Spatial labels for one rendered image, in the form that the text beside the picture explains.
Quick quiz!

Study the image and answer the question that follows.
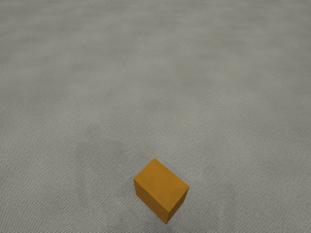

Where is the carton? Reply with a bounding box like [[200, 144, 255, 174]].
[[133, 158, 190, 224]]

